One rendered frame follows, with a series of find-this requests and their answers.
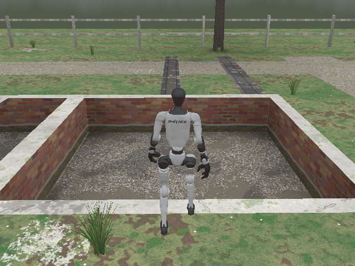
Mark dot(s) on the robot right hand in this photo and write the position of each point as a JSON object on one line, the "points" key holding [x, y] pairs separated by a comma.
{"points": [[207, 170]]}

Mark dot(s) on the robot left shin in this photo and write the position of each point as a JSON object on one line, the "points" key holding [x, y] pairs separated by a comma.
{"points": [[163, 207]]}

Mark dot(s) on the left robot upper arm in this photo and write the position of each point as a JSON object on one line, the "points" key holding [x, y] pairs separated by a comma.
{"points": [[158, 125]]}

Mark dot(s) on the robot left forearm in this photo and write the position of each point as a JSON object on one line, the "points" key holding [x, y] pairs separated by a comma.
{"points": [[153, 145]]}

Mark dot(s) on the right robot upper arm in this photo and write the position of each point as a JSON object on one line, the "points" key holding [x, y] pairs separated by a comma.
{"points": [[197, 127]]}

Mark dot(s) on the robot right forearm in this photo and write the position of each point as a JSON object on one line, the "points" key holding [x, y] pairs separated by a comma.
{"points": [[202, 152]]}

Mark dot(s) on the robot right thigh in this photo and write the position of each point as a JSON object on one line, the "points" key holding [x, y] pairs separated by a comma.
{"points": [[190, 161]]}

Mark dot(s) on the robot left hand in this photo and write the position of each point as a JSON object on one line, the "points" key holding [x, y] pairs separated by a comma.
{"points": [[156, 154]]}

